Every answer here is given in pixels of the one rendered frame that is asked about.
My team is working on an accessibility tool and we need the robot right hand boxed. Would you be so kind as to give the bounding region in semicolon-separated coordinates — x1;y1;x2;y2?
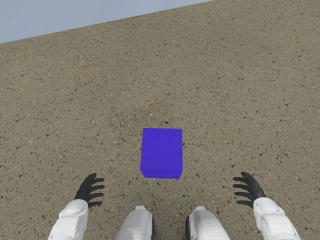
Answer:
233;171;266;209

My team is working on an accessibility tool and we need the left robot forearm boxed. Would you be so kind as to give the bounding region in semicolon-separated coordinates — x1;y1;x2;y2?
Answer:
48;199;89;240

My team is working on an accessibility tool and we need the right robot thigh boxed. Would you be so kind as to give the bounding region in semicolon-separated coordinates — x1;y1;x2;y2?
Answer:
189;210;230;240

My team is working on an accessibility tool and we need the carton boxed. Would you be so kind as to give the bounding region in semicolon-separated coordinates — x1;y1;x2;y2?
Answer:
140;128;183;179

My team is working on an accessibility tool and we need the left robot shin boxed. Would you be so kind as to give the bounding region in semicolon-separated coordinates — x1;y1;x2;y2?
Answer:
135;205;151;240

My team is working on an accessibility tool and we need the right robot forearm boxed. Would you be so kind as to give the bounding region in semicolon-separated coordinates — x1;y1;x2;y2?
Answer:
253;197;301;240

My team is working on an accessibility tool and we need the robot left hand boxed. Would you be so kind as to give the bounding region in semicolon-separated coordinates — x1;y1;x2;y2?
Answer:
74;173;105;209

